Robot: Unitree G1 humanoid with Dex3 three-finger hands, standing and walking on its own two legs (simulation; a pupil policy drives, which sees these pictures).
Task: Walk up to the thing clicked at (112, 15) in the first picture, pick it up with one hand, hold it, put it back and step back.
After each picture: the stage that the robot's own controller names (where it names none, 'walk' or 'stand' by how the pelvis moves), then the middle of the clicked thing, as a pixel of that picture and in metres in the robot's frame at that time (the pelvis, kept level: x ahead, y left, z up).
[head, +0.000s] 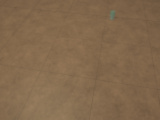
stand; (112, 15) +2.01 -0.37 -0.72
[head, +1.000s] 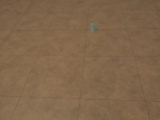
walk; (92, 27) +1.89 +0.06 -0.69
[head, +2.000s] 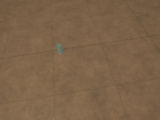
walk; (59, 48) +1.26 +0.37 -0.72
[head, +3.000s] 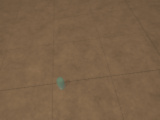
walk; (60, 83) +0.82 +0.31 -0.72
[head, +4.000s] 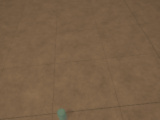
walk; (62, 115) +0.55 +0.25 -0.72
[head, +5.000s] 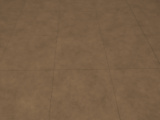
stand; out of the picture +0.41 +0.18 -0.70
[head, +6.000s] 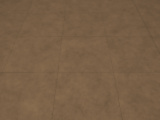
stand; out of the picture +0.39 +0.18 -0.72
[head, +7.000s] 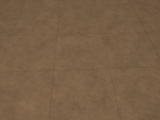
stand; out of the picture +0.38 +0.20 -0.72
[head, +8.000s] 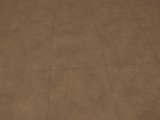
stand; out of the picture +0.36 +0.21 -0.72
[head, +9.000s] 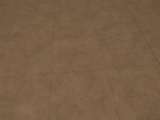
stand; out of the picture +0.37 +0.21 -0.73
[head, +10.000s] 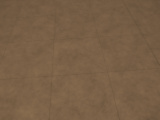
stand; out of the picture +0.36 +0.20 -0.73
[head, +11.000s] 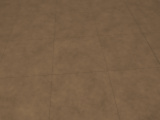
stand; out of the picture +0.36 +0.20 -0.73
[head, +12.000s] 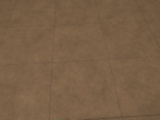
go down; out of the picture +0.38 +0.19 -0.72
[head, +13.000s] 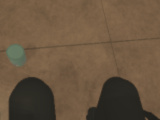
go down; (17, 56) +0.44 +0.25 -0.29
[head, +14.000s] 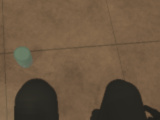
close in; (23, 57) +0.44 +0.25 -0.30
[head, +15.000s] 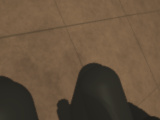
close in; out of the picture +0.42 +0.29 -0.22
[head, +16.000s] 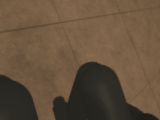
close; out of the picture +0.41 +0.30 -0.22
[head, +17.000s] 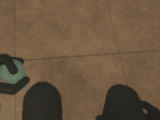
lift; (14, 76) +0.33 +0.25 -0.08
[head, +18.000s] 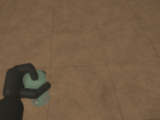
hold; (37, 88) +0.33 +0.17 +0.04
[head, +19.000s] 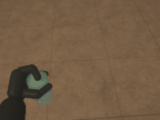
hold; (40, 88) +0.34 +0.17 +0.00
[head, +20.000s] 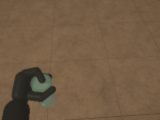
hold; (44, 91) +0.33 +0.16 -0.01
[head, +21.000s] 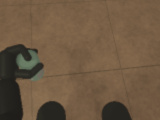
crouch; (31, 66) +0.40 +0.20 -0.08
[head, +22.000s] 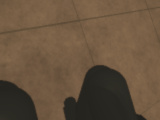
lower; out of the picture +0.41 +0.28 -0.23
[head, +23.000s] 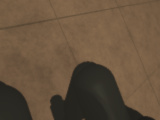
lower; out of the picture +0.41 +0.31 -0.23
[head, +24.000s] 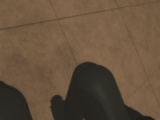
lower; out of the picture +0.41 +0.31 -0.23
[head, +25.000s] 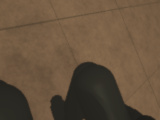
lower; out of the picture +0.41 +0.31 -0.23
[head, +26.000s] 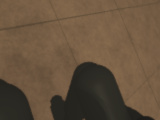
loosen; out of the picture +0.41 +0.31 -0.23
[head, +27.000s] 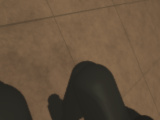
withdraw; out of the picture +0.41 +0.29 -0.23
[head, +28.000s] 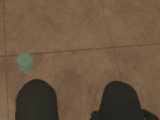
walk; (25, 63) +0.43 +0.25 -0.30
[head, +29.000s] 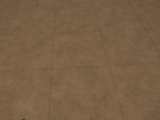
stand; out of the picture +0.37 +0.17 -0.65
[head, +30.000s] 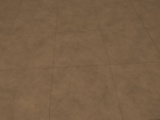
stand; out of the picture +0.39 +0.19 -0.67
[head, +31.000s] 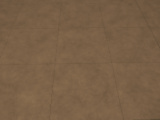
stand; out of the picture +0.39 +0.19 -0.68
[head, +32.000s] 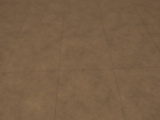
walk; out of the picture +0.40 +0.17 -0.72
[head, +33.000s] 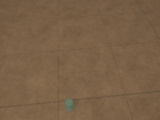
walk; (69, 105) +0.54 +0.17 -0.71
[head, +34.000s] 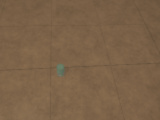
walk; (60, 70) +0.81 +0.17 -0.71
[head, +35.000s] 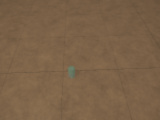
stand; (71, 72) +1.00 +0.17 -0.70
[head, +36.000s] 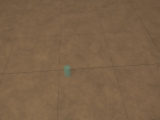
stand; (67, 71) +0.99 +0.20 -0.73
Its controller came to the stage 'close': yes
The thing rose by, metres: 0.70
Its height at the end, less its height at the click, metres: +0.00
